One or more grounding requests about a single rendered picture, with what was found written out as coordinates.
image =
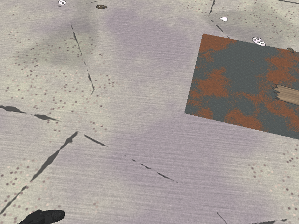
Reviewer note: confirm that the left robot hand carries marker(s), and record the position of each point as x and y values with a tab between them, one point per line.
44	217

